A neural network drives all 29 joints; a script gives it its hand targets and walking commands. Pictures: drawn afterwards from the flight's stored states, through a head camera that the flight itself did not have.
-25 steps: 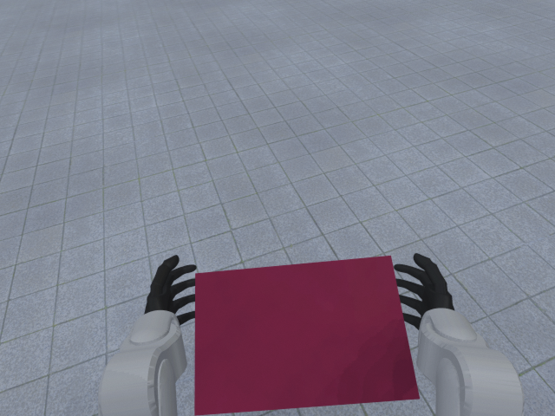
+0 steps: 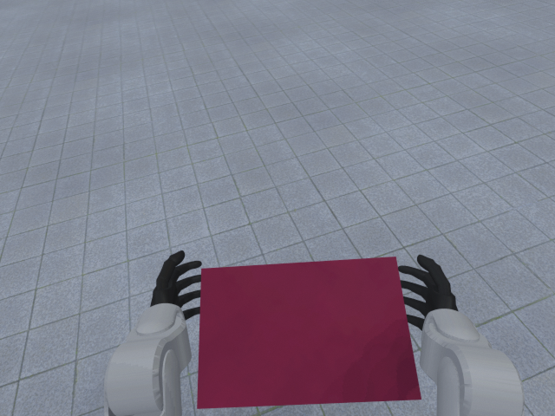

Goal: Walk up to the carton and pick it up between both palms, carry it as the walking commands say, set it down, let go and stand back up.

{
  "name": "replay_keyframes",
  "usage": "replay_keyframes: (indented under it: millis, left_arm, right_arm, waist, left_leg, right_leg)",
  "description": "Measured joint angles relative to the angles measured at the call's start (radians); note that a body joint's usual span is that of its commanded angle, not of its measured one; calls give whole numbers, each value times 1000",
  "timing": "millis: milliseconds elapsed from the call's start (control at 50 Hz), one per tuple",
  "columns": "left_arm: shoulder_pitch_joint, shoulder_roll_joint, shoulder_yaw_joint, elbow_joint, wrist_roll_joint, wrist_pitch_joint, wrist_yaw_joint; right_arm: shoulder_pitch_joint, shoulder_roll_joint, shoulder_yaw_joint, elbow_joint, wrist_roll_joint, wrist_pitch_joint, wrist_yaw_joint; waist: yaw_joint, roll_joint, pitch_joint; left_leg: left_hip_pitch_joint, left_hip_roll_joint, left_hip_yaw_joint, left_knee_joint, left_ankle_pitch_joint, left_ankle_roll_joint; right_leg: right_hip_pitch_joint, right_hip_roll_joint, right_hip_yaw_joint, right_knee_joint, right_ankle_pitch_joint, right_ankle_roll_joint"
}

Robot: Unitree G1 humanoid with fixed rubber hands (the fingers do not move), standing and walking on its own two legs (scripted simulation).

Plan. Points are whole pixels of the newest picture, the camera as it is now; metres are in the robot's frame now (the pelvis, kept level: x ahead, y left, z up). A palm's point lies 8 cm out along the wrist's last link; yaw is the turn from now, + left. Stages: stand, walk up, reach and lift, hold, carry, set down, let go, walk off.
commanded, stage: carry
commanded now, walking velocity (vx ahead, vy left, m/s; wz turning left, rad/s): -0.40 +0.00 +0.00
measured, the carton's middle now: (301, 329) +0.27 +0.00 -0.01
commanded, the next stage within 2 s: none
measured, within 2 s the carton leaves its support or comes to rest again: neither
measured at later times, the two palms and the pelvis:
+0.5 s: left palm out of the picture -0.01 +0.19 +0.09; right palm out of the picture +0.01 -0.13 +0.10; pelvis -0.24 +0.01 +0.01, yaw +2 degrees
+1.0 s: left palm out of the picture -0.25 +0.14 +0.10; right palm out of the picture -0.25 -0.19 +0.09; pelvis -0.50 -0.02 +0.00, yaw +1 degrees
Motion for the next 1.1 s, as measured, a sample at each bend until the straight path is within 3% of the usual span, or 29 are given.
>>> replay_keyframes:
  millis: [60,120,180,260,320,340,360,400,460,500,540,620,680,700,740,760,800,840,920,1000,1060,1100]
  left_arm:
    - [34,0,-3,-2,5,7,-9]
    - [44,0,5,-17,5,-6,-14]
    - [36,0,12,-31,4,-19,-15]
    - [16,0,10,-47,6,-23,-7]
    - [4,0,9,-56,10,-17,1]
    - [4,1,15,-53,9,-16,2]
    - [13,1,19,-49,8,-12,2]
    - [33,1,23,-48,2,6,4]
    - [40,1,13,-49,-3,29,7]
    - [32,2,7,-50,-4,30,11]
    - [20,2,2,-55,-7,27,17]
    - [-6,0,6,-56,-6,15,19]
    - [-23,-1,14,-36,-4,6,8]
    - [-20,-2,11,-18,-2,-2,4]
    - [-3,0,3,1,1,4,-2]
    - [11,0,0,5,4,8,-6]
    - [37,0,-2,-1,7,11,-12]
    - [47,0,2,-10,8,3,-17]
    - [38,0,12,-29,7,-15,-17]
    - [13,0,11,-45,9,-16,-8]
    - [-3,0,16,-51,11,-10,0]
    - [12,1,25,-46,7,-3,1]
  right_arm:
    - [23,0,10,-2,14,16,-12]
    - [15,-1,18,-6,23,10,-21]
    - [-5,-1,21,-13,28,1,-27]
    - [-30,0,9,-21,29,-7,-21]
    - [-46,1,2,-14,25,-13,-10]
    - [-44,2,8,-1,21,-21,-6]
    - [-40,2,15,12,17,-23,-3]
    - [-20,0,24,28,13,-17,3]
    - [13,1,24,17,9,-10,10]
    - [16,1,19,8,7,-10,12]
    - [7,1,12,-3,7,-11,12]
    - [-20,0,8,-15,0,-12,11]
    - [-35,0,6,-15,-9,-6,6]
    - [-30,-1,2,-7,-9,-8,5]
    - [-3,0,2,1,-4,0,1]
    - [10,0,6,2,1,7,-4]
    - [25,0,14,-3,11,19,-13]
    - [21,-1,19,-5,19,17,-20]
    - [-6,-1,22,-13,27,6,-29]
    - [-34,0,10,-18,28,-4,-23]
    - [-49,1,8,-7,21,-14,-11]
    - [-40,1,21,18,11,-19,-4]
  waist:
    - [-28,-27,22]
    - [-46,-36,39]
    - [-53,-41,40]
    - [-45,-60,27]
    - [-34,-83,20]
    - [-30,-108,27]
    - [-25,-111,32]
    - [-17,-85,39]
    - [3,-62,41]
    - [14,-53,35]
    - [19,-43,26]
    - [15,-13,3]
    - [15,18,-7]
    - [15,31,-1]
    - [2,6,11]
    - [-9,-7,18]
    - [-29,-24,28]
    - [-45,-31,38]
    - [-59,-39,40]
    - [-48,-60,25]
    - [-34,-102,26]
    - [-24,-112,36]
  left_leg:
    - [-47,-63,-14,343,-75,2]
    - [-5,-80,-18,444,-58,-26]
    - [95,-68,-9,315,-80,-36]
    - [238,-53,10,23,-95,-4]
    - [342,-49,48,-224,16,12]
    - [334,-64,55,-238,61,13]
    - [321,-65,55,-228,79,15]
    - [299,-38,40,-214,95,18]
    - [274,-7,15,-228,141,13]
    - [247,5,5,-239,178,10]
    - [212,15,1,-249,216,6]
    - [133,33,-1,-279,302,-4]
    - [64,48,4,-275,359,-16]
    - [40,52,0,-233,271,-12]
    - [-21,1,-15,5,7,1]
    - [-43,-27,-20,141,-46,7]
    - [-62,-66,-25,356,-59,4]
    - [-36,-84,-30,448,-47,-16]
    - [101,-69,-22,301,-74,-35]
    - [254,-50,4,-5,-88,-1]
    - [346,-60,46,-241,45,11]
    - [319,-64,44,-231,89,13]
  right_leg:
    - [-15,-30,19,-29,53,-10]
    - [-40,-39,28,-58,113,-11]
    - [-75,-40,23,-90,173,-14]
    - [-131,-45,6,-142,264,-14]
    - [-180,-55,-1,-161,329,-5]
    - [-194,-70,10,-148,303,6]
    - [-219,-69,17,-94,187,22]
    - [-288,-32,40,186,-43,41]
    - [-327,8,54,555,-107,55]
    - [-290,14,49,620,-126,68]
    - [-219,13,36,552,-157,77]
    - [-45,20,5,254,-181,67]
    - [75,24,-13,-32,-61,38]
    - [55,33,-10,-27,-37,20]
    - [17,8,9,-2,-11,-1]
    - [10,-6,18,-7,6,-3]
    - [-5,-25,32,-28,48,-4]
    - [-24,-33,41,-47,91,-3]
    - [-74,-36,36,-94,179,-6]
    - [-134,-42,19,-152,279,-6]
    - [-184,-64,21,-167,344,7]
    - [-235,-61,40,-42,109,37]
